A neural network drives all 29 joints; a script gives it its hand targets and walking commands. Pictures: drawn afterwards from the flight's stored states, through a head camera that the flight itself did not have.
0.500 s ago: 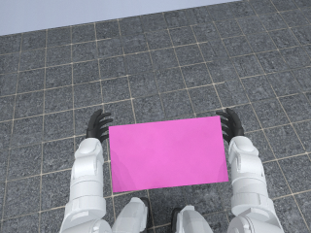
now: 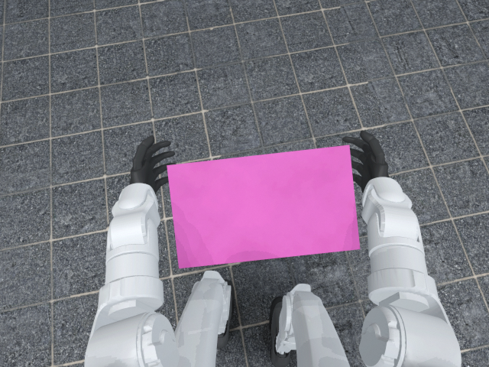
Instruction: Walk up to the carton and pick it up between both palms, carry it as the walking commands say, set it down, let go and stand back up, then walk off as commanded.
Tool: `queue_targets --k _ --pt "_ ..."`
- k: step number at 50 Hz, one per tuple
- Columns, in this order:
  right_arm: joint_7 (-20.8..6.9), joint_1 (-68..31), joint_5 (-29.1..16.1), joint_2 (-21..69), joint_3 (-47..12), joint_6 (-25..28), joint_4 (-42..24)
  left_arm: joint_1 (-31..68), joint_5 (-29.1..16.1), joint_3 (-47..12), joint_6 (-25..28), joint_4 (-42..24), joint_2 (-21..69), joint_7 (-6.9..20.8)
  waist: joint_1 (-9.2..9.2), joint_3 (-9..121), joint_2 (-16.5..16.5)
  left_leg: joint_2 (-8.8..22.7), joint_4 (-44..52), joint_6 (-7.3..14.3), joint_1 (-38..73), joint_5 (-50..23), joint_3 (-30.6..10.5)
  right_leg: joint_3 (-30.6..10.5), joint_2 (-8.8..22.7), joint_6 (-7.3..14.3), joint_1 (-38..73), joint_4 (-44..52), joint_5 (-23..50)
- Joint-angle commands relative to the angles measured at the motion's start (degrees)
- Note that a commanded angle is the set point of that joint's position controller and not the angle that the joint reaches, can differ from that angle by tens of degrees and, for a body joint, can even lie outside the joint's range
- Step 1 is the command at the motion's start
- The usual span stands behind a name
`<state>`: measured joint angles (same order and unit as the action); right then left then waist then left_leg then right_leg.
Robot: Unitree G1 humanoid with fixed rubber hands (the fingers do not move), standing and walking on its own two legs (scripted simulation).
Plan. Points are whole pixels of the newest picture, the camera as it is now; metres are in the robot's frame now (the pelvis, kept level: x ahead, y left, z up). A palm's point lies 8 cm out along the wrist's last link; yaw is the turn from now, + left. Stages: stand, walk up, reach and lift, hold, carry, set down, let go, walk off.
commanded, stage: set down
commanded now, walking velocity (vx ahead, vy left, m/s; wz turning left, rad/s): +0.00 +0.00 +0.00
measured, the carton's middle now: (260, 201) +0.39 +0.02 -0.16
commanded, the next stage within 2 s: none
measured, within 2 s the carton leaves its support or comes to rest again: neither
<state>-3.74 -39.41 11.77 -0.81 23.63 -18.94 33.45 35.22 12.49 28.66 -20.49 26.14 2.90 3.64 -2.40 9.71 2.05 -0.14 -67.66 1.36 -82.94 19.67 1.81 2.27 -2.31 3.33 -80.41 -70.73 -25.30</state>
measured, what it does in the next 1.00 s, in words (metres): lowers itself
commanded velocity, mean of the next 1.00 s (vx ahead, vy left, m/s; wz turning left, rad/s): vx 0.00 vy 0.00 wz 0.00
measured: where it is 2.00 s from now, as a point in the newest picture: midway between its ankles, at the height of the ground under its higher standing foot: (250, 334)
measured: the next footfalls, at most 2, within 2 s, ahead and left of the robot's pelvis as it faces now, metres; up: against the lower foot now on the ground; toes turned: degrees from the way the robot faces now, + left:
none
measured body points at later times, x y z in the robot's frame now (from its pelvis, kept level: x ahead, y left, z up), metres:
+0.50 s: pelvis -0.02 +0.00 -0.08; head +0.22 +0.01 +0.30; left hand +0.42 +0.22 -0.16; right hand +0.46 -0.16 -0.16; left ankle +0.09 +0.11 -0.61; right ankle +0.05 -0.09 -0.61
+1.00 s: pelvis -0.04 +0.00 -0.15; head +0.24 +0.00 +0.20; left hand +0.43 +0.21 -0.25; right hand +0.48 -0.16 -0.24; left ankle +0.09 +0.11 -0.61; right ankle +0.05 -0.09 -0.61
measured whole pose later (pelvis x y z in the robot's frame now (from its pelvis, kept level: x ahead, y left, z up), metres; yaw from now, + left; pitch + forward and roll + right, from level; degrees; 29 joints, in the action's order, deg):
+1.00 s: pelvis -0.04 +0.00 -0.15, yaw +0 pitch +47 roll +1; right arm 1.0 -60.5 6.4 -10.6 18.7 -17.2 46.2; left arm 53.0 6.6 26.9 -18.9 36.1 -3.9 -1.1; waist -3.1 9.7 1.5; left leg 0.7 -97.4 1.7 -120.2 23.8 2.5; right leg 3.3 -1.9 3.8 -117.7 -101.5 -30.4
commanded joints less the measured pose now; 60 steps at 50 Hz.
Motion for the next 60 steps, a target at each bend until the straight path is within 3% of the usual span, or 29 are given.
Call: queue_targets --k 1,30,60 --pt "-15.9 -28.6 -9.1 49.3 -30.4 0.7 1.5 31.6 -9.5 -32.9 0.3 2.3 46.1 14.9 -1.23 45.3 0.2 -5.9 0.4 -0.4 28.8 -14.4 -4.3 -6.7 -3.9 -1.5 14.8 6.5 13.6" --pt "-13.0 -42.7 -11.7 45.3 -28.8 2.4 7.5 45.8 -13.1 -32.0 1.8 5.2 42.6 11.4 -1.61 54.9 0.5 -6.2 -16.1 -1.7 10.1 -10.0 -2.6 -4.7 -5.1 -1.8 -4.3 -10.9 8.6" --pt "-10.9 -54.5 -14.9 40.4 -30.3 3.5 9.6 59.9 -16.2 -30.8 4.0 6.1 36.9 9.4 -2.07 57.9 1.8 -5.6 -30.6 -1.3 -5.3 -8.6 -0.6 -4.4 -4.5 -1.4 -14.3 -24.5 8.0"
